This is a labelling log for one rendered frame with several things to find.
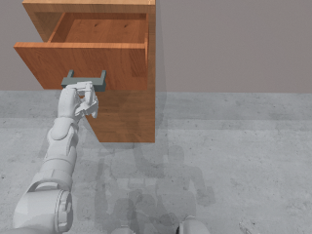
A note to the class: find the robot left forearm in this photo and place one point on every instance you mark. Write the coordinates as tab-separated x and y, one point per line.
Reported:
59	163

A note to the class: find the left robot upper arm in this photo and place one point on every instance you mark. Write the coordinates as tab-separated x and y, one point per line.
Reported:
43	212

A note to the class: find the left robot hand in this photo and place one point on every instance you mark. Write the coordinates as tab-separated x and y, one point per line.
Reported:
70	105

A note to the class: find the left robot shin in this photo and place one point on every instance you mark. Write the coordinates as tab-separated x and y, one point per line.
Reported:
124	226

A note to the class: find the handle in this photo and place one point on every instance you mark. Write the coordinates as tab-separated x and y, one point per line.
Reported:
98	82

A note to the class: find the cabinet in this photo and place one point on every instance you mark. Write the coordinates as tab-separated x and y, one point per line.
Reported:
122	115

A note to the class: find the right robot hand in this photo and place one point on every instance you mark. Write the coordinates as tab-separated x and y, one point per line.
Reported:
247	229

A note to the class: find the right robot shin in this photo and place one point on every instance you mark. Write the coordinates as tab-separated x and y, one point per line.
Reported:
191	218

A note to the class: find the drawer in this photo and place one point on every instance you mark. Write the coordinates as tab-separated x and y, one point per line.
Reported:
89	43

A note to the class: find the robot shin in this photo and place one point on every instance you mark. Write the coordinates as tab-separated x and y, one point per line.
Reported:
124	226
191	218

